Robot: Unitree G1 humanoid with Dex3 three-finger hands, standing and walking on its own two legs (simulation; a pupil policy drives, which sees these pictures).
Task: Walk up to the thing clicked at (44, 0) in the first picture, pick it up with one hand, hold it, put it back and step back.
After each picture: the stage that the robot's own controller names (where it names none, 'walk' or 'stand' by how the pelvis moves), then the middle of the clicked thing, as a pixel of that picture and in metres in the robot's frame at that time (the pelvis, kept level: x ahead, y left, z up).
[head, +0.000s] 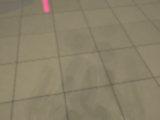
stand; (45, 2) +2.14 +0.57 -0.66
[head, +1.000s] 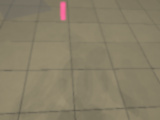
walk; (63, 11) +2.05 +0.24 -0.64
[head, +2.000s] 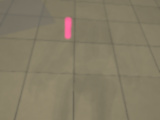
walk; (68, 28) +1.44 +0.14 -0.65
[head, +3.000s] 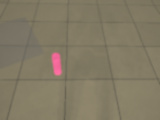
walk; (56, 64) +0.93 +0.23 -0.65
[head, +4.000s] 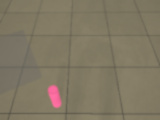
walk; (55, 97) +0.57 +0.22 -0.63
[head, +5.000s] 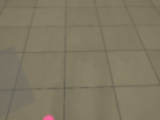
stand; out of the picture +0.38 +0.21 -0.63
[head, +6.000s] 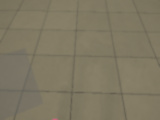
stand; out of the picture +0.37 +0.19 -0.64
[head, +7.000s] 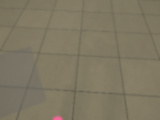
stand; out of the picture +0.39 +0.17 -0.66
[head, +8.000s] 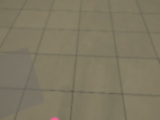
stand; out of the picture +0.38 +0.20 -0.66
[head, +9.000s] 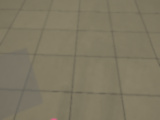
stand; out of the picture +0.37 +0.20 -0.66
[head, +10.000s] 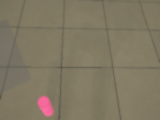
go down; (46, 107) +0.40 +0.21 -0.59
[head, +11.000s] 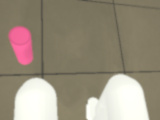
go down; (23, 48) +0.47 +0.20 -0.24
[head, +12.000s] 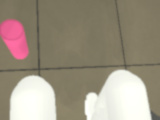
close in; (16, 43) +0.47 +0.20 -0.22
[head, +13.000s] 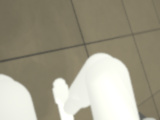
close; out of the picture +0.47 +0.24 -0.17
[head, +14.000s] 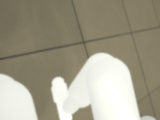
lift; out of the picture +0.45 +0.25 -0.17
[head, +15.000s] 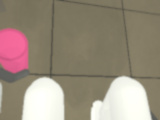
lift; (14, 59) +0.36 +0.22 -0.04
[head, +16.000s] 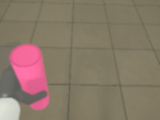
hold; (34, 82) +0.31 +0.16 +0.08
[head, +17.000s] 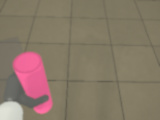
hold; (36, 87) +0.31 +0.16 +0.03
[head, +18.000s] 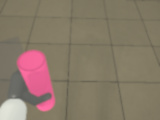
crouch; (40, 85) +0.32 +0.15 +0.03
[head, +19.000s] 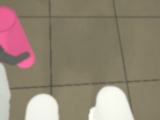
crouch; (16, 44) +0.45 +0.18 -0.04
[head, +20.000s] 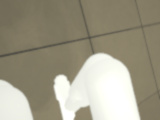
lower; out of the picture +0.48 +0.23 -0.17
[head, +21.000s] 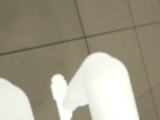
lower; out of the picture +0.47 +0.25 -0.17
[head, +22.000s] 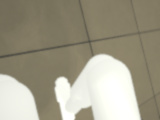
lower; out of the picture +0.45 +0.24 -0.18
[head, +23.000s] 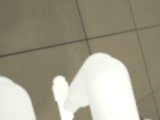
lower; out of the picture +0.45 +0.24 -0.18
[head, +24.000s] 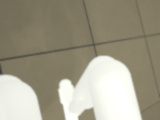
loosen; out of the picture +0.45 +0.20 -0.16
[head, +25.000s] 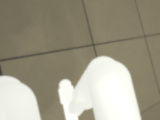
withdraw; out of the picture +0.45 +0.20 -0.19
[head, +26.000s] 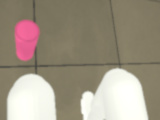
stand; (26, 44) +0.46 +0.17 -0.21
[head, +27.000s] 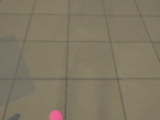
stand; out of the picture +0.37 +0.14 -0.57
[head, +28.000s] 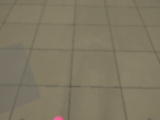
stand; out of the picture +0.37 +0.15 -0.60
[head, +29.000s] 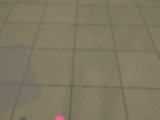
stand; out of the picture +0.37 +0.14 -0.60
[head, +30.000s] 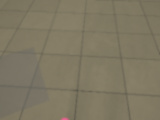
walk; out of the picture +0.39 +0.14 -0.65
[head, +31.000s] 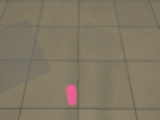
walk; (71, 95) +0.50 +0.10 -0.64
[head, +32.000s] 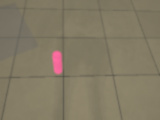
walk; (57, 63) +0.78 +0.18 -0.63
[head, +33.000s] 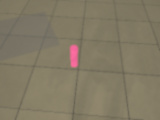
stand; (74, 56) +1.04 +0.13 -0.64
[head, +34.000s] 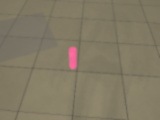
stand; (72, 58) +1.03 +0.11 -0.66
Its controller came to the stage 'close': yes
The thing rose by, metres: 0.70
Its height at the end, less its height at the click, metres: +0.00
